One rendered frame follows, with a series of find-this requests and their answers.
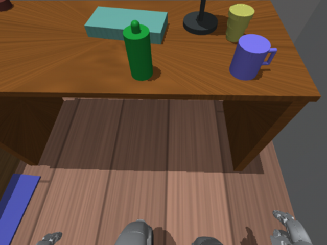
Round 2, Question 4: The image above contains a desk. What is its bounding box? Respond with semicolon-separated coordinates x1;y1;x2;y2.
0;0;321;171

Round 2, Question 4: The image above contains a right robot hand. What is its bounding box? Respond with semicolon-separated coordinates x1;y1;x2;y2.
270;210;312;245

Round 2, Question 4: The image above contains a left robot hand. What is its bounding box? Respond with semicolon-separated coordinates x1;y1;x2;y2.
36;232;62;245

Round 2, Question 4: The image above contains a desk lamp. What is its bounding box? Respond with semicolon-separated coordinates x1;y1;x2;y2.
183;0;218;35

